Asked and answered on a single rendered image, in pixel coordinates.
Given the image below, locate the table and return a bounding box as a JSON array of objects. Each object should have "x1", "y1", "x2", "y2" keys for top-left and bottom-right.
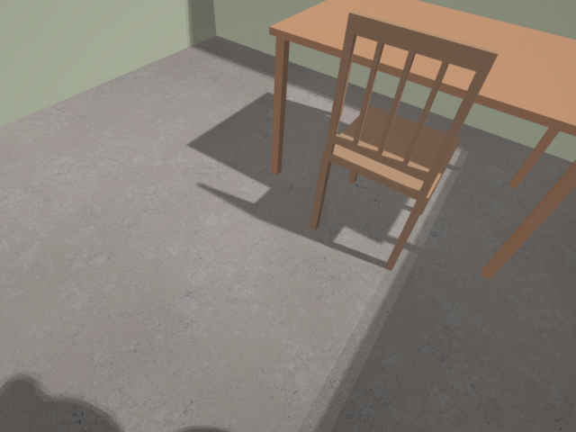
[{"x1": 269, "y1": 0, "x2": 576, "y2": 280}]

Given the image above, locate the chair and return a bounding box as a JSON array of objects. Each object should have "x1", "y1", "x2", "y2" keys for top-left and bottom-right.
[{"x1": 310, "y1": 11, "x2": 500, "y2": 270}]

